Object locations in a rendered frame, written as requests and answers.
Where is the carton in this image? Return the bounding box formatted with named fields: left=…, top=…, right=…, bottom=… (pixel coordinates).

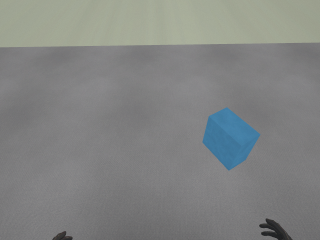
left=202, top=107, right=261, bottom=171

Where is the right robot hand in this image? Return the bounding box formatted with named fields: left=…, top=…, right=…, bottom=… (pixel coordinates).
left=259, top=218, right=293, bottom=240

